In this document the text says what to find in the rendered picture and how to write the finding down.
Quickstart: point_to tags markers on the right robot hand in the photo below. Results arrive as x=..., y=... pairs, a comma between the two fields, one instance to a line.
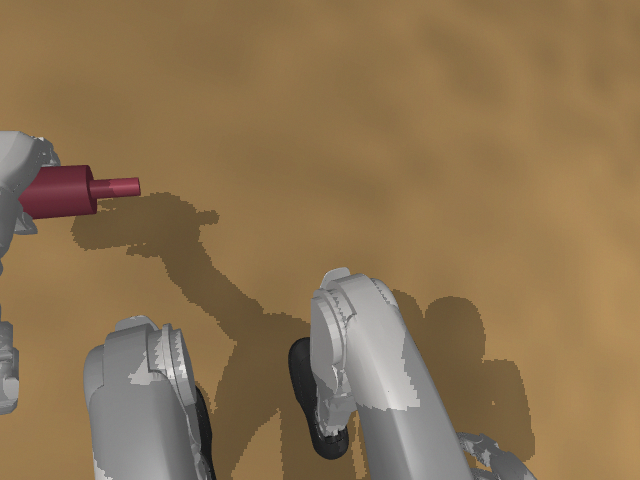
x=504, y=465

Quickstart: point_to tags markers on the right robot foot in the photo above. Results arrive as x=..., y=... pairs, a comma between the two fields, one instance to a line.
x=305, y=387

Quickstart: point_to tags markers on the left robot arm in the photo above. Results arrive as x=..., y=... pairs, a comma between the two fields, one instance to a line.
x=9, y=355

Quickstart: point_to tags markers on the left robot hand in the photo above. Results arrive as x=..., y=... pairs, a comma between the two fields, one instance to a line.
x=21, y=157

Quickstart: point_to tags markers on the bottle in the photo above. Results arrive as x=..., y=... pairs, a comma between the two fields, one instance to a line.
x=62, y=191

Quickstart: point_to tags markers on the left robot foot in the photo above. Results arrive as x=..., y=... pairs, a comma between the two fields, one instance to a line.
x=205, y=435

